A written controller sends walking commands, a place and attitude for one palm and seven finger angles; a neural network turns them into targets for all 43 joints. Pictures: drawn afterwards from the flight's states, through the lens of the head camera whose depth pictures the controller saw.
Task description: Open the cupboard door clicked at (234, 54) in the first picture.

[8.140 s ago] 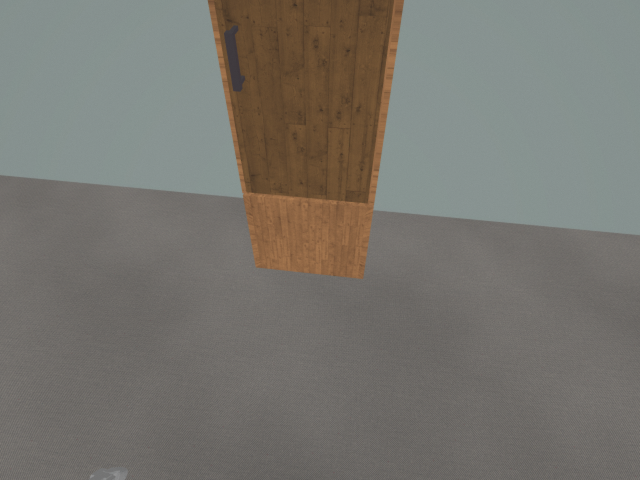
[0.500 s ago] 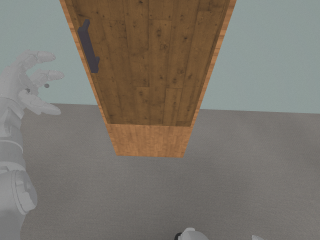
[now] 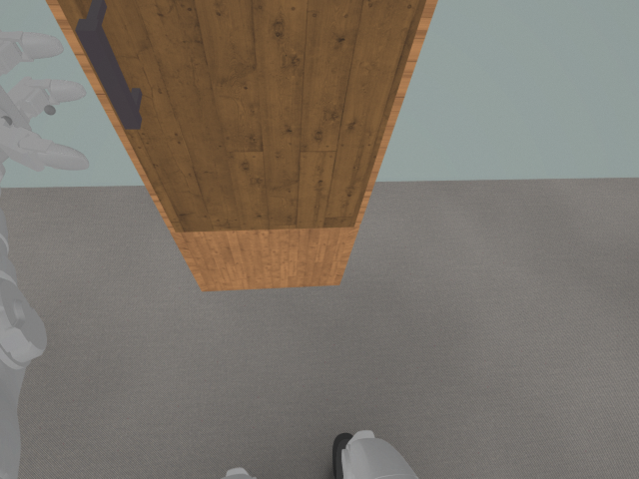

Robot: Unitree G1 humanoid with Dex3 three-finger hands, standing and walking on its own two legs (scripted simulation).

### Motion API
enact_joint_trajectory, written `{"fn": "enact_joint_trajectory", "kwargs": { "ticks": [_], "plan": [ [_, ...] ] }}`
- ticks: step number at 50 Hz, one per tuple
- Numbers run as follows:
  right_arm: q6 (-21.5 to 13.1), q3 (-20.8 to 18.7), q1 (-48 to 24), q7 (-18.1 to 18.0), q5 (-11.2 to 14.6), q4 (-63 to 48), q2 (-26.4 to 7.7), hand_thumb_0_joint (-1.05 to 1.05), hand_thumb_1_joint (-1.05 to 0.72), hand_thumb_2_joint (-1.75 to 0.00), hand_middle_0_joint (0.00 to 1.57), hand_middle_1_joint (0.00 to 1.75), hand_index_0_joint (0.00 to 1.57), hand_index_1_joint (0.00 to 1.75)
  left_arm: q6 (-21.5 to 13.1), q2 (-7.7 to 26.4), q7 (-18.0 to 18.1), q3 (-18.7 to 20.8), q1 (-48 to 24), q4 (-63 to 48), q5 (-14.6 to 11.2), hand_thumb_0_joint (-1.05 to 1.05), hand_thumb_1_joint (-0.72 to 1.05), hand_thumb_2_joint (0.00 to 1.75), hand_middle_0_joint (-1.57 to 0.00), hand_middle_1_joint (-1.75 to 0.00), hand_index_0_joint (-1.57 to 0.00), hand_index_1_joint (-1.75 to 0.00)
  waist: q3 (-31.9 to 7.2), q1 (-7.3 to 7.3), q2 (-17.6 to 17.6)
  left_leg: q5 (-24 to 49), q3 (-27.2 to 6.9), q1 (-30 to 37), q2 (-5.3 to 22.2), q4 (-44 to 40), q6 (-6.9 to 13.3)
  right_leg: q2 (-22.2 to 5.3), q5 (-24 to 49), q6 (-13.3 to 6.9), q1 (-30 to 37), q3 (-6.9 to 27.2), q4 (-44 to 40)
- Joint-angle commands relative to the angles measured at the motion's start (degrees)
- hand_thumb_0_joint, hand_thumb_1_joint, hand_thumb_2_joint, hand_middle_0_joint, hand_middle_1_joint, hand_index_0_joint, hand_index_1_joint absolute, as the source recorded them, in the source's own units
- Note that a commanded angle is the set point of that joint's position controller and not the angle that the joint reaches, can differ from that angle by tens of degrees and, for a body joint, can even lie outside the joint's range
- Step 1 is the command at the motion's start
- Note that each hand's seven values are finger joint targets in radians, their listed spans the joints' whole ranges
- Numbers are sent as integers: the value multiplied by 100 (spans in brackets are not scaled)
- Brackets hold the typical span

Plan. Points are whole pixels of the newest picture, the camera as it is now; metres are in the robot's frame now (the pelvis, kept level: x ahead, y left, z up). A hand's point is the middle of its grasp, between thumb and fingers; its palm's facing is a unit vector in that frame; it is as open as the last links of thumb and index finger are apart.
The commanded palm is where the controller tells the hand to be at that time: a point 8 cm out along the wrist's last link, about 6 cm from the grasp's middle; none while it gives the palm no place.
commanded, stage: move the hooked fingers beside the handle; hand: left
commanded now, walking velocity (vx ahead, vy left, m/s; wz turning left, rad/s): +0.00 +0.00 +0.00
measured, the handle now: (116, 69) +0.58 +0.19 +0.13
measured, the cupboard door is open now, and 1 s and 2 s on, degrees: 0 0 0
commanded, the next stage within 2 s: slide the fingers in behind the handle in 0.90 s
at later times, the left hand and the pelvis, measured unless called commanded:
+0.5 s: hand (57, 105) +0.53 +0.25 +0.12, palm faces -0.04 -1.00 -0.01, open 14.0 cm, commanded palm +0.51 +0.29 +0.12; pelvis +0.02 +0.00 +0.00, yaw -1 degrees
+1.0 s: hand (54, 106) +0.53 +0.25 +0.12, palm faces -0.04 -1.00 -0.02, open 14.0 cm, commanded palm +0.51 +0.29 +0.12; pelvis +0.00 +0.00 -0.01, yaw +0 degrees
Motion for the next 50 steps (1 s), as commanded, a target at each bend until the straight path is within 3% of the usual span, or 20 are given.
{"fn": "enact_joint_trajectory", "kwargs": {
  "ticks": [1, 3, 5, 7, 13, 18, 20, 24, 26, 28, 31, 34, 35, 38, 40, 42, 45, 46, 48, 50],
  "plan": [
    [-30, -393, 1000, -62, -30, -286, -1056, 0, -90, -90, 20, 30, 20, 30, -402, 1943, 78, 224, -2815, -1127, -37, 0, -50, 30, -30, -120, -30, -120, -2541, -36, 668, 2712, -342, 719, -122, -443, 41, 279, 1966, -211, 1937, 169, 15],
    [-19, -374, 1049, -75, -44, -259, -1048, 0, -90, -90, 20, 30, 20, 30, -392, 1754, 88, 51, -3021, -992, 2, 0, -50, 30, -30, -120, -30, -120, -2428, -136, 895, 2799, -377, 799, -117, -428, 30, 298, 1892, -243, 1705, 136, 18],
    [11, -384, 1143, -78, -66, -190, -1065, 0, -90, -90, 20, 30, 20, 30, -374, 1944, 108, 140, -3147, -939, 54, 0, -50, 30, -30, -120, -30, -120, -2626, -176, 963, 2948, -402, 911, -87, -348, 13, 295, 1914, -220, 1627, 141, 26],
    [21, -385, 1189, -48, -83, -195, -1040, 0, -90, -90, 20, 30, 20, 30, -337, 1688, 99, -13, -3023, -819, 69, 0, -50, 30, -30, -120, -30, -120, -2621, -196, 924, 2977, -404, 905, -78, -331, 5, 306, 1900, -221, 1573, 119, 28],
    [142, -431, 1241, 37, -122, -350, -1049, 0, -90, -90, 20, 30, 20, 30, -388, 1855, 99, 340, -2486, -1233, -41, 0, -50, 30, -30, -120, -30, -120, -3104, 63, 1090, 3880, -399, 1173, -44, -228, -35, 344, 2439, -270, 1804, 91, 169],
    [252, -464, 1138, 112, -90, -521, -1024, 0, -90, -90, 20, 30, 20, 30, -377, 1897, 157, 469, -2085, -1681, -98, 0, -50, 30, -30, -120, -30, -120, -3044, 212, 987, 4020, -367, 1113, -55, -260, -7, 337, 2665, -271, 2037, 97, 177],
    [274, -464, 1095, 120, -72, -475, -1006, 0, -90, -90, 20, 30, 20, 30, -334, 1733, 158, 336, -2186, -1585, -127, 0, -50, 30, -30, -120, -30, -120, -2744, 115, 880, 3674, -325, 1012, -61, -274, 20, 343, 2511, -226, 1915, 98, 108],
    [252, -483, 1084, 85, -77, -421, -1003, 0, -90, -90, 20, 30, 20, 30, -442, 1827, 150, 380, -2487, -1954, -170, 0, -50, 30, -30, -120, -30, -120, -3100, 94, 1177, 3951, -371, 1372, -55, -241, -28, 340, 2581, -243, 1932, 111, 135],
    [233, -471, 1040, 80, -66, -377, -977, 0, -90, -90, 20, 30, 20, 30, -419, 1628, 115, 259, -2345, -1723, -218, 0, -50, 30, -30, -120, -30, -120, -2878, 54, 923, 3824, -350, 1208, -54, -246, -8, 339, 2605, -222, 1963, 108, 108],
    [212, -469, 998, 69, -58, -422, -969, 0, -90, -90, 20, 30, 20, 30, -423, 1436, 82, 135, -2296, -1766, -238, 0, -50, 30, -30, -120, -30, -120, -2923, 66, 1069, 3920, -352, 1303, -68, -249, -1, 342, 2618, -248, 1927, 101, 123],
    [211, -439, 948, 59, -38, -328, -971, 0, -90, -90, 20, 30, 20, 30, -283, 1224, 77, -103, -2275, -1274, -196, 0, -50, 30, -30, -120, -30, -120, -2371, -62, 760, 3445, -362, 1030, -66, -288, 12, 332, 2274, -205, 1653, 56, 51],
    [183, -438, 945, 29, -64, -329, -982, 0, -90, -90, 20, 30, 20, 30, -371, 1425, 135, -14, -2742, -1578, -157, 0, -50, 30, -30, -120, -30, -120, -2739, -68, 1082, 3474, -392, 1197, -79, -257, -22, 315, 2261, -229, 1682, 83, 116],
    [168, -441, 952, 40, -74, -339, -960, 0, -90, -90, 20, 30, 20, 30, -394, 1319, 140, -61, -2630, -1499, -156, 0, -50, 30, -30, -120, -30, -120, -2820, -48, 1024, 3596, -404, 1260, -76, -228, -35, 327, 2304, -236, 1694, 72, 134],
    [149, -404, 904, 19, -67, -345, -974, 0, -90, -90, 20, 30, 20, 30, -427, 1286, 156, -96, -2721, -1313, -181, 0, -50, 30, -30, -120, -30, -120, -2549, -127, 776, 3285, -401, 960, -84, -235, 5, 330, 2219, -243, 1688, 78, 142],
    [144, -403, 929, 18, -65, -337, -998, 0, -90, -90, 20, 30, 20, 30, -416, 1635, 197, 144, -2701, -1186, -119, 0, -50, 30, -30, -120, -30, -120, -2659, -64, 731, 3082, -377, 815, -101, -232, 15, 314, 2188, -226, 1810, 111, 153],
    [133, -360, 870, 16, -51, -370, -984, 0, -90, -90, 20, 30, 20, 30, -378, 1620, 207, 25, -2755, -1051, -38, 0, -50, 30, -30, -120, -30, -120, -2439, -111, 817, 2678, -314, 534, -133, -256, 37, 294, 2066, -223, 1800, 135, 145],
    [125, -367, 949, -9, -66, -384, -1002, 0, -90, -90, 20, 30, 20, 30, -470, 1988, 218, 222, -2935, -1211, 55, 0, -50, 30, -30, -120, -30, -120, -2834, -61, 931, 2865, -368, 648, -131, -207, 22, 296, 2142, -238, 1911, 153, 216],
    [118, -365, 950, 6, -66, -410, -996, 0, -90, -90, 20, 30, 20, 30, -478, 1863, 184, 151, -2883, -1228, 17, 0, -50, 30, -30, -120, -30, -120, -2913, -64, 999, 2912, -355, 706, -126, -199, 9, 303, 2159, -240, 1908, 154, 212],
    [109, -357, 973, -6, -69, -401, -1000, 0, -90, -90, 20, 30, 20, 30, -486, 1744, 123, 83, -2884, -1144, -30, 0, -50, 30, -30, -120, -30, -120, -2800, -125, 970, 2945, -375, 749, -108, -189, 16, 326, 2078, -249, 1749, 126, 200],
    [127, -360, 1005, -8, -60, -363, -1040, 0, -90, -90, 20, 30, 20, 30, -451, 1999, 82, 233, -2897, -1066, -38, 0, -50, 30, -30, -120, -30, -120, -2805, -107, 843, 2781, -384, 636, -106, -196, 25, 328, 2005, -233, 1804, 135, 181]
  ]
}}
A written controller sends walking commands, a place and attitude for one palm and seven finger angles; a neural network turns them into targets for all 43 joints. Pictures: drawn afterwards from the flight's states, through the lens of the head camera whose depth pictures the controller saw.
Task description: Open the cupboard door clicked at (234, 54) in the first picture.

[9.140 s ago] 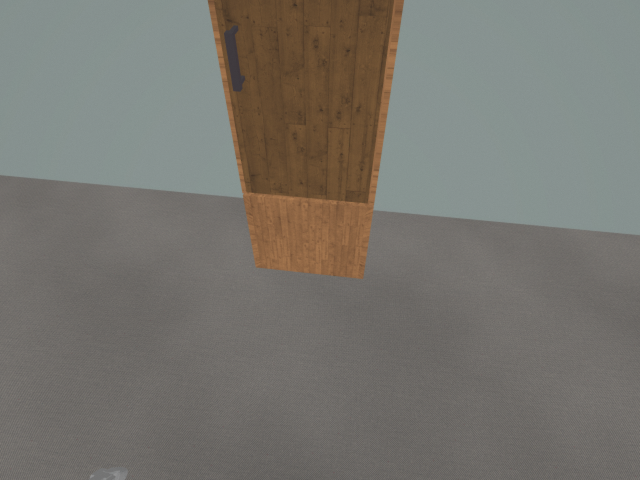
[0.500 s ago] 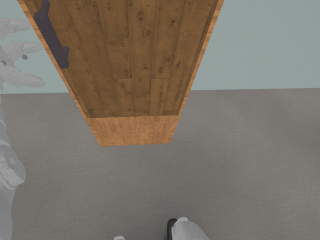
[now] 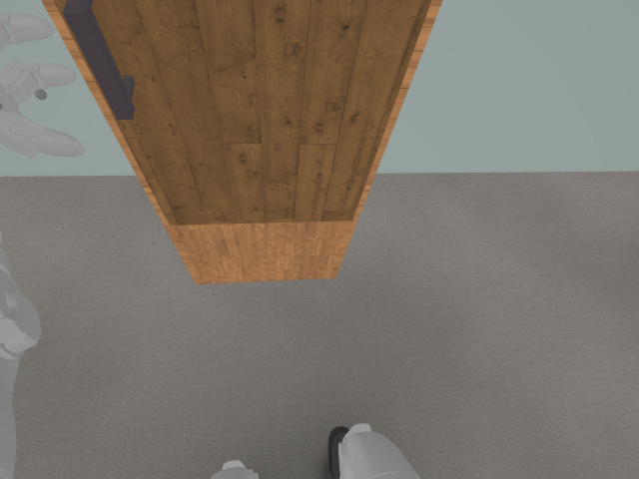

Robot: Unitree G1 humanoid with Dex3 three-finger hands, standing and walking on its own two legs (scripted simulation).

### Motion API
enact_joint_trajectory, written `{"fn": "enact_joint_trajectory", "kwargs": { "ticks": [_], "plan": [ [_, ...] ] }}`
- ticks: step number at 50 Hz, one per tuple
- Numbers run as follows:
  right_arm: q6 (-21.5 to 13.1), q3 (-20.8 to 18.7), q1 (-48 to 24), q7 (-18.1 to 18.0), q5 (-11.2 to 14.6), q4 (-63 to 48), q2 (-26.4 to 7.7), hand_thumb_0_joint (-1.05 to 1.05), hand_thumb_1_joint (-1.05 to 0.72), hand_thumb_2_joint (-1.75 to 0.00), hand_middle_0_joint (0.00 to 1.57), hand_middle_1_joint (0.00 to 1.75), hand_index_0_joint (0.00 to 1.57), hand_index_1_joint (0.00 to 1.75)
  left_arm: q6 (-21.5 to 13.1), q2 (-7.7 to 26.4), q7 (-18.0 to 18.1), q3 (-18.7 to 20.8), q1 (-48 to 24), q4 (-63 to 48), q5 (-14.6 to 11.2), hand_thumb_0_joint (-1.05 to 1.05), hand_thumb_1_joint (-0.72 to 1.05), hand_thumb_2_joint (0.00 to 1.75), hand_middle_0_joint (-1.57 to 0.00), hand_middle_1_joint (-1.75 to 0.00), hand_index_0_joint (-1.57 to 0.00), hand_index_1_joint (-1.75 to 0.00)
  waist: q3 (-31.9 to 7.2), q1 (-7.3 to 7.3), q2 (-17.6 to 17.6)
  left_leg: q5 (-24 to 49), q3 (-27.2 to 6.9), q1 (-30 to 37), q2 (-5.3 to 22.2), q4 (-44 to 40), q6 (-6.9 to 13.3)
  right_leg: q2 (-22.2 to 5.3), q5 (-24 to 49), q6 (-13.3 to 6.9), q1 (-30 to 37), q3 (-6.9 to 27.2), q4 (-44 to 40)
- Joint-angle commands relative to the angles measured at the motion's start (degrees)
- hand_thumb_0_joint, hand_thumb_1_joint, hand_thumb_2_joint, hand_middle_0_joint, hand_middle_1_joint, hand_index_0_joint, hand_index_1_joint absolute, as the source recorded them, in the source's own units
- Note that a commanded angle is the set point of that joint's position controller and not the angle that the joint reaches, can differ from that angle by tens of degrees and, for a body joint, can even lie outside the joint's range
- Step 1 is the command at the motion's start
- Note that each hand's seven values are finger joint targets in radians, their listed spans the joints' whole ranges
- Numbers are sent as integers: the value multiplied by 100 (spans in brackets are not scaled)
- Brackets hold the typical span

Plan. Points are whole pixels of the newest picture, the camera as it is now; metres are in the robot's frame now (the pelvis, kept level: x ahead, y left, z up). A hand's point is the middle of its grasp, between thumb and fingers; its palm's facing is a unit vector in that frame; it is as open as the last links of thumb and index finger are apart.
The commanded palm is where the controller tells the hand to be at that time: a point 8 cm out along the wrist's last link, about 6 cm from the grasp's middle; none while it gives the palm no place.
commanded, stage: slide the fingers in behind the handle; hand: left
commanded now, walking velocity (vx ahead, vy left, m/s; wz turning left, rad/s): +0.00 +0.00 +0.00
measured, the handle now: (107, 55) +0.58 +0.19 +0.13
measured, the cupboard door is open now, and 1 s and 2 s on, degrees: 0 0 0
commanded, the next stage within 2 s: close the thumb around the handle in 1.60 s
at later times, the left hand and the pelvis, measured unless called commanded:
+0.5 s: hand (69, 92) +0.53 +0.22 +0.12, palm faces -0.07 -1.00 -0.01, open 13.9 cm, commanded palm +0.51 +0.26 +0.13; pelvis +0.01 +0.00 +0.00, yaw -1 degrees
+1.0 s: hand (107, 96) +0.52 +0.18 +0.12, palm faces -0.06 -1.00 -0.01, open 14.0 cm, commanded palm +0.50 +0.23 +0.13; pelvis +0.01 +0.00 +0.00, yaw +0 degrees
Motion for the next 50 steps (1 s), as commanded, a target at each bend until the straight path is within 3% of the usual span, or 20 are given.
{"fn": "enact_joint_trajectory", "kwargs": {
  "ticks": [1, 3, 5, 7, 9, 13, 15, 19, 23, 24, 28, 30, 32, 37, 39, 42, 44, 46, 49, 50],
  "plan": [
    [-80, -394, 1168, -65, -4, -209, -1073, 0, -90, -90, 20, 30, 20, 30, -326, 1641, -83, 119, -2563, -1138, -154, 0, -50, 30, -30, -120, -30, -120, -2722, -67, 787, 2795, -240, 932, -150, -507, 42, 295, 2048, -229, 2030, 216, 0],
    [-98, -393, 1191, -67, -18, -212, -1065, 0, -90, -90, 20, 30, 20, 30, -325, 1472, -83, 41, -2589, -1230, -179, 0, -50, 30, -30, -120, -30, -120, -2653, -56, 1111, 2859, -247, 1060, -146, -543, 20, 298, 1942, -272, 1881, 182, -18],
    [-75, -408, 1266, -57, -33, -164, -1094, 0, -90, -90, 20, 30, 20, 30, -297, 1741, -52, 246, -2519, -1179, -165, 0, -50, 30, -30, -120, -30, -120, -2722, -20, 869, 2890, -289, 1034, -123, -523, 8, 312, 1911, -261, 1901, 164, -12],
    [-88, -420, 1267, -35, -39, -160, -1066, 0, -90, -90, 20, 30, 20, 30, -267, 1387, -40, -1, -2600, -1263, -182, 0, -50, 30, -30, -120, -30, -120, -2652, -86, 908, 2740, -246, 995, -128, -548, 30, 313, 1872, -244, 1863, 175, -62],
    [-83, -431, 1334, -38, -58, -126, -1089, 0, -90, -90, 20, 30, 20, 30, -310, 1606, 9, 207, -2652, -1420, -193, 0, -50, 30, -30, -120, -30, -120, -2810, -33, 1063, 3019, -292, 1189, -102, -537, -12, 322, 1943, -272, 1838, 149, -21],
    [-90, -429, 1342, -12, -65, -156, -1054, 0, -90, -90, 20, 30, 20, 30, -298, 1339, 145, 56, -2595, -1337, -147, 0, -50, 30, -30, -120, -30, -120, -2557, -68, 929, 2912, -294, 1092, -105, -575, 6, 338, 1835, -278, 1741, 118, -48],
    [-83, -436, 1366, 3, -76, -130, -1053, 0, -90, -90, 20, 30, 20, 30, -315, 1507, 230, 171, -2638, -1406, -91, 0, -50, 30, -30, -120, -30, -120, -2705, -30, 1017, 2947, -291, 1140, -97, -558, -11, 334, 1858, -274, 1789, 139, -25],
    [-101, -491, 1374, 37, -89, -128, -1009, 0, -90, -90, 20, 30, 20, 30, -409, 1197, 316, 23, -2672, -1822, -111, 0, -50, 30, -30, -120, -30, -120, -3008, -16, 1301, 3642, -332, 1660, -48, -488, -93, 349, 2069, -268, 1676, 110, -4],
    [-102, -501, 1325, 55, -79, -134, -1009, 0, -90, -90, 20, 30, 20, 30, -344, 841, 332, -87, -2417, -1720, -257, 0, -50, 30, -30, -120, -30, -120, -2816, -36, 921, 3646, -324, 1574, -44, -516, -44, 374, 2162, -274, 1757, 83, -36],
    [-99, -498, 1297, 55, -80, -95, -992, 0, -90, -90, 20, 30, 20, 30, -329, 878, 346, -62, -2477, -1717, -239, 0, -50, 30, -30, -120, -30, -120, -2802, -7, 1110, 3681, -313, 1574, -48, -513, -67, 353, 2186, -267, 1750, 98, -34],
    [-101, -487, 1261, 73, -82, -162, -968, 0, -90, -90, 20, 30, 20, 30, -323, 847, 519, -36, -2279, -1687, -187, 0, -50, 30, -30, -120, -30, -120, -2659, 48, 833, 3569, -281, 1333, -81, -541, -17, 339, 2298, -278, 1940, 118, -5],
    [-111, -494, 1219, 100, -91, -133, -919, 0, -90, -90, 20, 30, 20, 30, -361, 626, 601, -210, -2452, -1766, -129, 0, -50, 30, -30, -120, -30, -120, -2610, 11, 1089, 3537, -274, 1443, -86, -541, -49, 328, 2222, -264, 1815, 118, -13],
    [-125, -514, 1220, 110, -92, -147, -924, 0, -90, -90, 20, 30, 20, 30, -384, 615, 661, -163, -2327, -1733, -149, 0, -50, 30, -30, -120, -30, -120, -2662, -7, 704, 3450, -243, 1341, -85, -541, -10, 329, 2321, -244, 1981, 130, -16],
    [-144, -510, 1128, 91, -65, -134, -909, 0, -90, -90, 20, 30, 20, 30, -414, 408, 625, -280, -2420, -1739, -219, 0, -50, 30, -30, -120, -30, -120, -2693, -14, 687, 3308, -199, 1280, -117, -552, 9, 312, 2392, -240, 2110, 176, -14],
    [-155, -521, 1144, 66, -68, -136, -918, 0, -90, -90, 20, 30, 20, 30, -444, 666, 673, -52, -2445, -1792, -217, 0, -50, 30, -30, -120, -30, -120, -2858, 42, 625, 3431, -210, 1266, -118, -528, 10, 300, 2538, -244, 2242, 189, 28],
    [-182, -520, 1068, 103, -68, -167, -861, 0, -90, -90, 20, 30, 20, 30, -446, 308, 715, -271, -2274, -1858, -222, 0, -50, 30, -30, -120, -30, -120, -2812, 68, 760, 3382, -152, 1272, -141, -550, 10, 290, 2568, -244, 2273, 194, 6],
    [-177, -528, 1082, 104, -71, -169, -867, 0, -90, -90, 20, 30, 20, 30, -497, 486, 777, -117, -2306, -1991, -210, 0, -50, 30, -30, -120, -30, -120, -2966, 129, 825, 3586, -192, 1365, -129, -547, -10, 291, 2648, -259, 2331, 196, 49],
    [-188, -533, 1038, 116, -57, -165, -839, 0, -90, -90, 20, 30, 20, 30, -459, 150, 809, -353, -2206, -1916, -221, 0, -50, 30, -30, -120, -30, -120, -2737, 73, 664, 3419, -153, 1291, -136, -588, 11, 290, 2592, -234, 2284, 187, -14],
    [-197, -546, 1064, 105, -60, -167, -871, 0, -90, -90, 20, 30, 20, 30, -488, 332, 918, -165, -2305, -1967, -208, 0, -50, 30, -30, -120, -30, -120, -2858, 123, 574, 3286, -176, 1265, -145, -627, 9, 291, 2491, -242, 2361, 186, 0],
    [-203, -533, 1025, 115, -60, -166, -840, 0, -90, -90, 20, 30, 20, 30, -479, 156, 937, -297, -2266, -1883, -196, 0, -50, 30, -30, -120, -30, -120, -2792, 110, 631, 3200, -149, 1213, -167, -642, 7, 284, 2479, -240, 2372, 197, -14]
  ]
}}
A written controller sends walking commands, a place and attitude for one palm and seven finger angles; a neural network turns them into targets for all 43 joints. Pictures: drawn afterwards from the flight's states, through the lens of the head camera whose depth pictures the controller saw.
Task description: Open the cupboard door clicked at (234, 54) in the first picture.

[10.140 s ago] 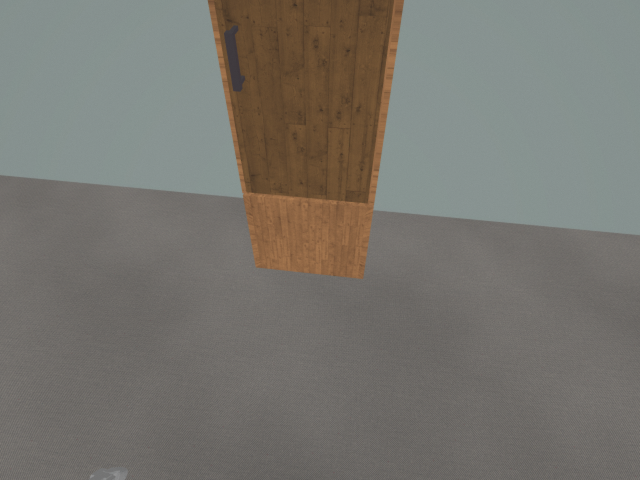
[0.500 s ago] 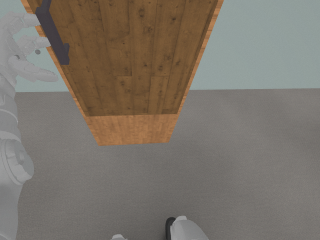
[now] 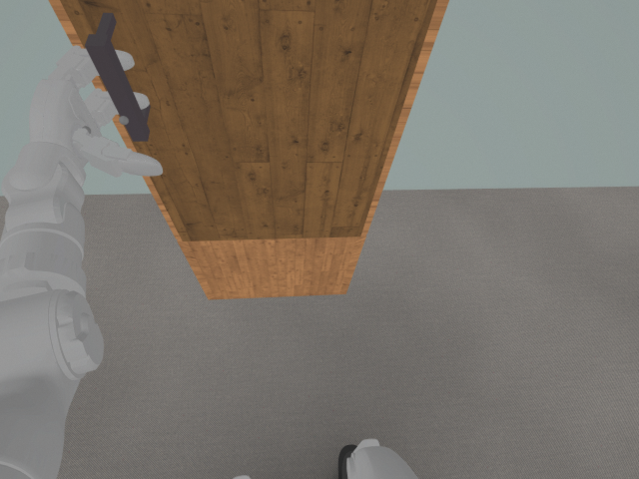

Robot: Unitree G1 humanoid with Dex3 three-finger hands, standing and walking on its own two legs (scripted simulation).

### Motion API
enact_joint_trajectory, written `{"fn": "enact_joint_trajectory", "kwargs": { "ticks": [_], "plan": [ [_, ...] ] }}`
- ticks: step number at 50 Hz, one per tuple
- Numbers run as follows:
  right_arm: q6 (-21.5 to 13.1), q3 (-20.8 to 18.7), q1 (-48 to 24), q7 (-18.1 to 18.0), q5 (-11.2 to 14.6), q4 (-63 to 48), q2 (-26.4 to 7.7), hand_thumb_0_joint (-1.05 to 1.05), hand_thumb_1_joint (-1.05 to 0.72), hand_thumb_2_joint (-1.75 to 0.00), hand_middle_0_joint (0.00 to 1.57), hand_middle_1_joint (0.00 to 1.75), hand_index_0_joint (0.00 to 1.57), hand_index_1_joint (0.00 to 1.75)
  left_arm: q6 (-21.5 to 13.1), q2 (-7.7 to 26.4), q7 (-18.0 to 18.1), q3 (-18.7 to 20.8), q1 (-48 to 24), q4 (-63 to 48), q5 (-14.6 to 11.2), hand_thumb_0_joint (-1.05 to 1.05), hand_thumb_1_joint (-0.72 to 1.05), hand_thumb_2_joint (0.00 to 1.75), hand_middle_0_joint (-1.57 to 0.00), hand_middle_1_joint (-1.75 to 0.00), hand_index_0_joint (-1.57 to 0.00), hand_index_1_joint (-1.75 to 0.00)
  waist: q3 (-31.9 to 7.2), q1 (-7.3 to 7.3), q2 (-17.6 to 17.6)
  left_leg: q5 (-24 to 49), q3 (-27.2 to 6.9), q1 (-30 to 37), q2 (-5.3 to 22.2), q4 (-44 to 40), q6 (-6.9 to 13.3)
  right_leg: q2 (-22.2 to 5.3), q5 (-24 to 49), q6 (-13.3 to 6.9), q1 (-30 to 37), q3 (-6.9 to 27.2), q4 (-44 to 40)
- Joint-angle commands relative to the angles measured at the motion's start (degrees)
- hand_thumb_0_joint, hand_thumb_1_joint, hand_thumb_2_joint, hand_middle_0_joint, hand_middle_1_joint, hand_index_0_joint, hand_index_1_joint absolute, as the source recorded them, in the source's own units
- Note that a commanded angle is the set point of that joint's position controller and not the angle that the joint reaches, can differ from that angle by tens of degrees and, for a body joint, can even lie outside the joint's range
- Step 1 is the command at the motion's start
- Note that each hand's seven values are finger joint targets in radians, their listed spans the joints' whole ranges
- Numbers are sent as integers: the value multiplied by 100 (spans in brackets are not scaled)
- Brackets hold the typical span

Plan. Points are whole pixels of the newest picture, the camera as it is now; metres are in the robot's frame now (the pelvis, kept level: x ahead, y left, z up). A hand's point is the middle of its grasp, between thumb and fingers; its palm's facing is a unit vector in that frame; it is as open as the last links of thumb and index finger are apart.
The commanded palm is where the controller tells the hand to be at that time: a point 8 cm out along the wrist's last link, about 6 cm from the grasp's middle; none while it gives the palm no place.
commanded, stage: slide the fingers in behind the handle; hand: left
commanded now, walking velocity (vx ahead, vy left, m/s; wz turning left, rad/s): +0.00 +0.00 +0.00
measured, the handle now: (125, 82) +0.57 +0.19 +0.13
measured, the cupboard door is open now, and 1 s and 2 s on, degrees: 0 0 13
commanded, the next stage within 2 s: close the thumb around the handle in 0.60 s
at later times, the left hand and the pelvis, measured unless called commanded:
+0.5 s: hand (137, 123) +0.50 +0.17 +0.13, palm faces -0.04 -1.00 -0.03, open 14.0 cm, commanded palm +0.48 +0.21 +0.12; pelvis -0.01 +0.00 +0.00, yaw +0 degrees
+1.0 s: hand (139, 121) +0.51 +0.17 +0.12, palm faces -0.04 -1.00 -0.02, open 11.5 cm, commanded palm +0.48 +0.21 +0.12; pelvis -0.01 +0.00 +0.00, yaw +0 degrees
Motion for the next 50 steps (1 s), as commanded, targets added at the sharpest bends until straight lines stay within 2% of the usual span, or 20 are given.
{"fn": "enact_joint_trajectory", "kwargs": {
  "ticks": [1, 4, 7, 8, 10, 12, 14, 17, 19, 21, 23, 28, 31, 33, 35, 37, 39, 44, 45, 50],
  "plan": [
    [-134, -372, 1012, -45, -10, -259, -938, 0, -90, -90, 20, 30, 20, 30, -405, 1283, 145, 74, -2722, -1236, -55, 0, -50, 30, -30, -120, -30, -120, -2580, -97, 444, 3131, -192, 880, -158, -439, 33, 272, 2499, -227, 2077, 130, 46],
    [-168, -387, 1037, -45, -30, -241, -946, 0, -90, -90, 20, 30, 20, 30, -506, 1413, 241, 194, -2888, -1429, -31, 0, -50, 30, -30, -120, -30, -120, -2792, -49, 592, 3212, -204, 1005, -162, -435, 21, 270, 2528, -243, 2131, 155, 64],
    [-192, -371, 996, -22, -25, -222, -928, 0, -90, -90, 20, 30, 20, 30, -491, 1158, 291, 41, -2800, -1202, -33, 0, -50, 30, -30, -120, -30, -120, -2481, -85, 332, 2833, -172, 768, -184, -496, 33, 271, 2368, -231, 2137, 139, 15],
    [-193, -373, 1006, -49, -24, -238, -949, 0, -90, -90, 20, 30, 20, 30, -525, 1298, 320, 156, -2760, -1179, -12, 0, -50, 30, -30, -120, -30, -120, -2469, -60, 391, 2895, -195, 782, -185, -496, 42, 270, 2358, -254, 2119, 126, 47],
    [-211, -355, 986, -38, -22, -208, -920, 0, -90, -90, 20, 30, 20, 30, -509, 1068, 346, -47, -2832, -1114, 22, 0, -50, 30, -30, -120, -30, -120, -2373, -98, 449, 2756, -175, 783, -196, -524, 32, 257, 2217, -239, 1986, 134, 5],
    [-222, -376, 1031, -48, -29, -188, -959, 0, -90, -90, 20, 30, 20, 30, -519, 1332, 393, 152, -2891, -1050, 51, 0, -50, 30, -30, -120, -30, -120, -2436, -96, 212, 2525, -153, 619, -208, -538, 59, 253, 2188, -223, 2159, 175, -10],
    [-239, -365, 1030, -68, -39, -211, -960, 0, -90, -90, 20, 30, 20, 30, -591, 1579, 410, 347, -2942, -1167, 56, 0, -50, 30, -30, -120, -30, -120, -2714, -34, 390, 2662, -146, 680, -217, -525, 50, 239, 2351, -235, 2302, 201, 46],
    [-268, -364, 974, -52, -19, -229, -929, 0, -90, -90, 20, 30, 20, 30, -639, 1294, 349, 91, -2845, -1171, 76, 0, -50, 30, -30, -120, -30, -120, -2526, -49, 476, 2586, -108, 692, -220, -543, 47, 243, 2288, -237, 2208, 207, 9],
    [-261, -370, 991, -65, -12, -236, -951, 0, -90, -90, 20, 30, 20, 30, -653, 1339, 324, 166, -2741, -1123, 33, 0, -50, 30, -30, -120, -30, -120, -2607, -12, 445, 2702, -147, 786, -206, -544, 33, 252, 2266, -242, 2166, 184, 24],
    [-263, -356, 993, -75, -6, -202, -969, 0, -90, -90, 20, 30, 20, 30, -581, 1217, 302, 63, -2805, -948, 1, 0, -50, 30, -30, -120, -30, -120, -2358, -93, 204, 2402, -149, 606, -204, -604, 46, 253, 2086, -225, 2122, 159, -28],
    [-292, -357, 994, -93, -11, -213, -967, 0, -90, -90, 20, 30, 20, 30, -605, 1144, 301, -12, -2974, -1055, 18, 0, -50, 30, -30, -120, -30, -120, -2396, -119, 470, 2399, -158, 758, -223, -597, 54, 252, 1998, -241, 1986, 164, -26],
    [-347, -368, 1027, -100, -28, -176, -987, 0, -90, -90, 20, 30, 20, 30, -670, 1239, 315, 108, -2940, -1094, -40, 0, -50, 30, -30, -120, -30, -120, -2575, -73, 303, 2446, -165, 769, -221, -571, 56, 253, 2078, -245, 2130, 184, -30],
    [-332, -356, 1021, -104, -24, -140, -989, 0, -90, -90, 20, 30, 20, 30, -661, 1340, 296, 102, -3016, -1014, 24, 0, -50, 30, -30, -120, -30, -120, -2416, -107, 270, 2318, -180, 619, -221, -611, 47, 239, 2010, -231, 2112, 181, -34],
    [-344, -344, 997, -103, -24, -191, -979, 0, -90, -90, 20, 30, 20, 30, -673, 1258, 284, 46, -2968, -1070, 22, 0, -50, 30, -30, -120, -30, -120, -2491, -71, 594, 2457, -177, 777, -235, -583, 34, 241, 2011, -259, 2006, 176, -11],
    [-334, -355, 1019, -100, -26, -156, -982, 0, -90, -90, 20, 30, 20, 30, -644, 1240, 294, 52, -2915, -975, 10, 0, -50, 30, -30, -120, -30, -120, -2499, -95, 398, 2482, -196, 775, -212, -570, 28, 248, 2007, -234, 1980, 163, -14],
    [-338, -350, 1006, -107, -22, -133, -990, 0, -90, -90, 20, 30, 20, 30, -607, 1204, 301, -9, -3010, -882, 23, 0, -39, 35, -31, -121, -31, -121, -2263, -139, 326, 2274, -197, 653, -215, -607, 33, 243, 1873, -225, 1911, 157, -58],
    [-353, -359, 1029, -117, -33, -119, -988, 0, -90, -90, 20, 30, 20, 30, -626, 1173, 329, -30, -3120, -961, 44, 0, -28, 40, -32, -122, -32, -122, -2433, -143, 525, 2385, -232, 854, -211, -574, 19, 241, 1825, -232, 1783, 144, -31],
    [-370, -366, 1088, -97, -58, -70, -990, 0, -90, -90, 20, 30, 20, 30, -612, 1007, 367, -121, -3185, -918, 18, 0, 0, 52, -34, -125, -34, -125, -2535, -209, 386, 2591, -261, 944, -194, -509, 10, 255, 1938, -219, 1739, 134, -21],
    [-363, -364, 1098, -104, -53, -50, -1004, 0, -90, -90, 20, 30, 20, 30, -603, 1214, 371, 27, -3148, -858, 42, 0, 6, 54, -34, -126, -34, -126, -2478, -177, 361, 2518, -235, 806, -201, -511, 20, 246, 1963, -222, 1817, 155, -29],
    [-340, -359, 1095, -100, -57, -100, -988, 0, -90, -90, 20, 30, 20, 30, -600, 1253, 337, 70, -2962, -859, 55, 0, 34, 66, -36, -129, -36, -129, -2610, -109, 439, 2675, -212, 817, -206, -478, 20, 251, 2138, -235, 1927, 168, 18]
  ]
}}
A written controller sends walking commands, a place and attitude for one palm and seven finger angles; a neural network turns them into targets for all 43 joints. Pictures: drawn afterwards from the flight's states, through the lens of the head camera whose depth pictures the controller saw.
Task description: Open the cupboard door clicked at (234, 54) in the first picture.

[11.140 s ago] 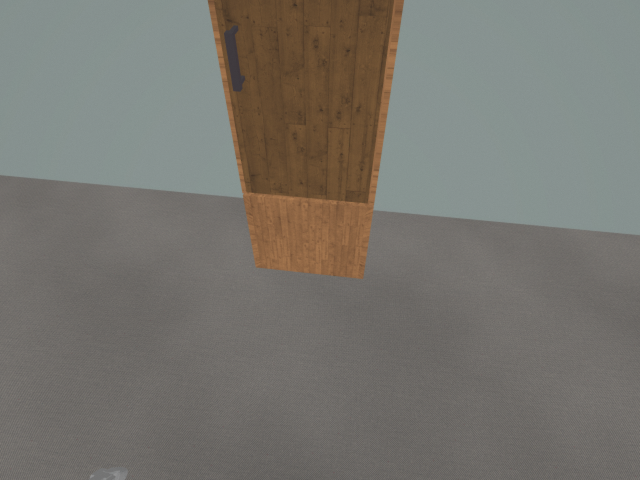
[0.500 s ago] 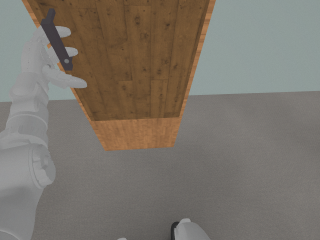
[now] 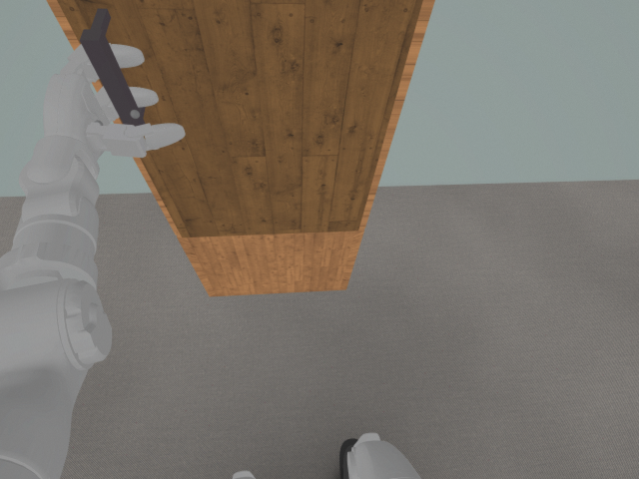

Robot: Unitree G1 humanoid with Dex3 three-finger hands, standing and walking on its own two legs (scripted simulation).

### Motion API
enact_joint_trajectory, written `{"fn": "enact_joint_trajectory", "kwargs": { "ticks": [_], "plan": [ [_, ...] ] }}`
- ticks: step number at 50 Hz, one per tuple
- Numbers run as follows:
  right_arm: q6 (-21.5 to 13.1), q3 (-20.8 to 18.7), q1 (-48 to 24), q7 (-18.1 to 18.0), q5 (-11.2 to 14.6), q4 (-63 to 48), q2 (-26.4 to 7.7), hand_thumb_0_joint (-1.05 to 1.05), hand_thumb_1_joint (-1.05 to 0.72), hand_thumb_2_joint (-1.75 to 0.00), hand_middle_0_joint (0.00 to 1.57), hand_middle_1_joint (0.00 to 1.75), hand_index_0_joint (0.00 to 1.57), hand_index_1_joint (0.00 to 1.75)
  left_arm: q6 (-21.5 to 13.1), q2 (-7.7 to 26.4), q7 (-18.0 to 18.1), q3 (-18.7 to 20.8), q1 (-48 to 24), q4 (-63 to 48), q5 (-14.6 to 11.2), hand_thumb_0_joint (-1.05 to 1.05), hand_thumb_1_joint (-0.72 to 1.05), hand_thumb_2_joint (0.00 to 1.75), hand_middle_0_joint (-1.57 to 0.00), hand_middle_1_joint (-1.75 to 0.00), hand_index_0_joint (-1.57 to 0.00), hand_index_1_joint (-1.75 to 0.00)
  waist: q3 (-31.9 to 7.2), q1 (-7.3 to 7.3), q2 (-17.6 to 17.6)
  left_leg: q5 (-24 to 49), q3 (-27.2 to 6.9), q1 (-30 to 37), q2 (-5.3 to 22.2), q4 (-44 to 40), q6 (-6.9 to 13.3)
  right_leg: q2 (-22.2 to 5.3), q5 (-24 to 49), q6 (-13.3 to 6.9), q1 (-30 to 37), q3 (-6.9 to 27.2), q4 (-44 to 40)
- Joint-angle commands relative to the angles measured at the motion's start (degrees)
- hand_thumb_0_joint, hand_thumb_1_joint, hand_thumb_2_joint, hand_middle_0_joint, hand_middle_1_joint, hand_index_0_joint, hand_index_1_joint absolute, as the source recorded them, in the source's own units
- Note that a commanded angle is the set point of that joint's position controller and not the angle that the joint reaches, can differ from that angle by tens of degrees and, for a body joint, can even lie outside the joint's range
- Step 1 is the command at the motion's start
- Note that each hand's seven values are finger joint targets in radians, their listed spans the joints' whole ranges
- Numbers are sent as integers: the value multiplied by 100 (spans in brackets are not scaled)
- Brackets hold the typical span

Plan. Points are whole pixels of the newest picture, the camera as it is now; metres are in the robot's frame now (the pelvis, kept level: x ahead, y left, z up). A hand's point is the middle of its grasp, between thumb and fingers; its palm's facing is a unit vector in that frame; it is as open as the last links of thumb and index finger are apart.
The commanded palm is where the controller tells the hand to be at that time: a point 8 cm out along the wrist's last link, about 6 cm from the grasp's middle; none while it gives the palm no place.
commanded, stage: close the thumb around the handle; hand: left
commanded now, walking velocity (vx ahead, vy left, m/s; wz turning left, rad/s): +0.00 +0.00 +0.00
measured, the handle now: (120, 77) +0.58 +0.19 +0.13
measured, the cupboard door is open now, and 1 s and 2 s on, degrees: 0 13 41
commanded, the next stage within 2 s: pull the door open along its arc in 0.40 s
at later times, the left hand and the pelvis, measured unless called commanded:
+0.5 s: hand (135, 115) +0.52 +0.17 +0.12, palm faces -0.04 -1.00 -0.02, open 5.6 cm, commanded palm +0.50 +0.21 +0.12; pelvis +0.01 +0.00 +0.00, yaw +0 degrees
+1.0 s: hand (142, 165) +0.45 +0.15 +0.12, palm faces -0.01 -1.00 +0.03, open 5.8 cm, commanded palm +0.39 +0.20 +0.12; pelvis +0.02 +0.00 +0.01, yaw -2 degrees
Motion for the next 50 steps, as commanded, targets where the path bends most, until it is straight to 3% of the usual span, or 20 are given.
{"fn": "enact_joint_trajectory", "kwargs": {
  "ticks": [1, 3, 5, 6, 7, 10, 14, 17, 18, 23, 25, 26, 27, 29, 38, 42, 46, 47, 49, 50],
  "plan": [
    [-99, -357, 1007, -57, -2, -313, -957, 0, -90, -90, 20, 30, 20, 30, -396, 1376, -29, 159, -2748, -1300, -57, 0, 40, 68, -36, -130, -36, -130, -2591, -91, 457, 2566, -231, 861, -132, -507, 21, 302, 2065, -214, 1998, 120, -46],
    [-106, -364, 984, -48, -1, -367, -934, 0, -90, -90, 20, 30, 20, 30, -427, 1112, -53, -21, -2816, -1479, -87, 0, 51, 73, -37, -131, -37, -131, -2620, -118, 633, 2744, -247, 1045, -134, -489, 21, 315, 2089, -228, 1888, 100, -34],
    [-84, -376, 1006, -45, -3, -331, -958, 0, -90, -90, 20, 30, 20, 30, -402, 1366, -33, 212, -2586, -1329, -90, 0, 62, 78, -38, -132, -38, -132, -2684, -36, 438, 2731, -234, 951, -120, -480, 12, 319, 2132, -216, 2014, 111, -31],
    [-84, -369, 994, -32, -2, -337, -942, 0, -90, -90, 20, 30, 20, 30, -398, 1212, -37, 81, -2704, -1414, -115, 0, 68, 80, -38, -133, -38, -133, -2630, -92, 371, 2626, -227, 896, -128, -511, 21, 318, 2134, -204, 2059, 111, -56],
    [-83, -386, 999, -35, -3, -353, -954, 0, -90, -90, 20, 30, 20, 30, -390, 1298, -33, 180, -2604, -1386, -104, 0, 73, 83, -39, -133, -39, -133, -2642, -43, 258, 2595, -210, 821, -131, -512, 37, 321, 2174, -209, 2158, 119, -49],
    [-63, -389, 990, -43, 7, -335, -934, 0, -90, -90, 20, 30, 20, 30, -407, 1275, -43, 140, -2537, -1462, -91, 0, 90, 90, -40, -135, -40, -135, -2708, -39, 470, 2836, -209, 988, -120, -489, 20, 313, 2280, -210, 2094, 116, -31],
    [-51, -400, 964, -25, 10, -345, -919, 0, -90, -90, 20, 30, 20, 30, -422, 1097, -48, 30, -2485, -1627, -139, 0, 90, 90, -40, -135, -40, -135, -2745, -23, 576, 3082, -232, 1176, -99, -483, -9, 324, 2320, -216, 2029, 97, -34],
    [-44, -409, 959, -23, 9, -348, -942, 0, -90, -90, 20, 30, 20, 30, -416, 1217, -33, 150, -2421, -1616, -163, 0, 90, 90, -40, -135, -40, -135, -2675, -1, 243, 2842, -200, 952, -114, -538, 33, 327, 2376, -212, 2251, 109, -60],
    [-46, -404, 935, -35, 9, -387, -942, 0, -90, -90, 20, 30, 20, 30, -442, 1230, -40, 160, -2437, -1698, -172, 0, 90, 90, -40, -135, -40, -135, -2729, 15, 447, 2973, -190, 1013, -123, -527, 33, 320, 2452, -228, 2270, 123, -36],
    [-47, -415, 929, -37, 12, -360, -915, 0, -90, -90, 20, 30, 20, 30, -457, 1036, -19, 12, -2418, -1734, -163, 0, 90, 90, -40, -135, -40, -135, -2680, -14, 435, 3173, -230, 1192, -106, -513, 15, 325, 2414, -218, 2119, 89, -45],
    [-58, -421, 906, -17, 9, -319, -896, 0, -90, -90, 20, 30, 20, 30, -473, 981, -13, -41, -2447, -1778, -145, 0, 90, 90, -40, -135, -40, -135, -2735, 10, 630, 3240, -236, 1276, -103, -497, -29, 311, 2410, -216, 2079, 96, -39],
    [-40, -403, 945, -38, -3, -259, -956, 0, -90, -90, 20, 30, 20, 30, -465, 1451, 23, 253, -2676, -1598, -93, 0, 90, 90, -40, -135, -40, -135, -2614, -47, 391, 2960, -223, 1050, -104, -489, 5, 317, 2377, -206, 2116, 121, -48],
    [-24, -397, 934, -42, 8, -285, -948, 0, -90, -90, 20, 30, 20, 30, -434, 1513, 20, 304, -2466, -1399, -56, 0, 90, 90, -40, -135, -40, -135, -2482, -12, 239, 2742, -188, 819, -135, -532, 39, 316, 2358, -206, 2240, 139, -57],
    [-21, -387, 877, -52, 15, -398, -919, 0, -90, -90, 20, 30, 20, 30, -455, 1379, -47, 250, -2102, -1462, -55, 0, 90, 90, -40, -135, -40, -135, -2637, 108, 367, 2937, -180, 853, -144, -559, 33, 294, 2464, -227, 2373, 138, 4],
    [33, -439, 494, 3, 133, -857, -875, 0, -90, -90, 20, 30, 20, 30, -266, 1139, -195, 360, -452, -2493, -477, 0, 90, 90, -40, -135, -40, -135, -2829, 555, 122, 3102, -22, 688, -138, -761, 91, 253, 2896, -276, 3135, 201, -9],
    [4, -460, 223, 58, 207, -1029, -801, 0, -90, -90, 20, 30, 20, 30, -10, 722, -139, 247, 663, -3178, -675, 0, 90, 90, -40, -135, -40, -135, -2600, 747, -170, 2950, 93, 525, -136, -960, 120, 195, 3024, -271, 3481, 235, -116],
    [-70, -443, -89, 76, 261, -1157, -718, 0, -90, -90, 20, 30, 20, 30, 165, 288, -28, -1, 1460, -4079, -766, 0, 90, 90, -40, -135, -40, -135, -2348, 849, -90, 2987, 104, 799, -144, -1115, 88, 178, 2920, -273, 3530, 186, -224],
    [-120, -449, -313, 103, 260, -1173, -577, 0, -90, -90, 20, 30, 20, 30, 239, 185, 728, 702, 1379, -4513, -1051, 0, 90, 90, -40, -135, -40, -135, -2241, 1181, -196, 2787, 73, 839, -204, -1137, -18, 251, 2618, -239, 3416, 52, -388],
    [-237, -447, -504, 166, 228, -1105, -498, 0, -90, -90, 20, 30, 20, 30, 366, -620, 1542, 150, 1851, -4975, -866, 0, 90, 90, -40, -135, -40, -135, -1872, 1037, -161, 2610, 62, 1019, -177, -1252, -72, 263, 2231, -201, 3195, -39, -499],
    [-278, -464, -535, 203, 199, -1077, -459, 0, -90, -90, 20, 30, 20, 30, 400, -862, 1879, 60, 2229, -5257, -762, 0, 90, 90, -40, -135, -40, -135, -1946, 1099, -181, 2715, 83, 1079, -179, -1273, -88, 249, 2264, -202, 3279, -50, -501]
  ]
}}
